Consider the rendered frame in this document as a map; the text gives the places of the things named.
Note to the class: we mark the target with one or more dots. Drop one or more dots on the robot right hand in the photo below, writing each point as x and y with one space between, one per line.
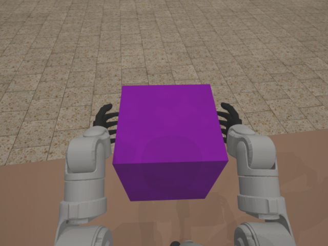
232 118

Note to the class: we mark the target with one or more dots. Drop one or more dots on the carton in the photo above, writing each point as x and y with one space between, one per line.
169 144

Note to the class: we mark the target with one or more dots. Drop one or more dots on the robot right forearm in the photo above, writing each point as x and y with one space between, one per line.
256 164

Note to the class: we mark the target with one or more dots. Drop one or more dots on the right robot upper arm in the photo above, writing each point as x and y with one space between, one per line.
262 234

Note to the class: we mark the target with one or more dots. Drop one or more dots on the robot left hand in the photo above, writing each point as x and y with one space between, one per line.
101 118

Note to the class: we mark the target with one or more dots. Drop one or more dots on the left robot upper arm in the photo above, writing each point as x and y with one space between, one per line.
85 236

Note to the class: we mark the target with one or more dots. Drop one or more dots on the robot left forearm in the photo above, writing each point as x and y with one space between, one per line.
85 166

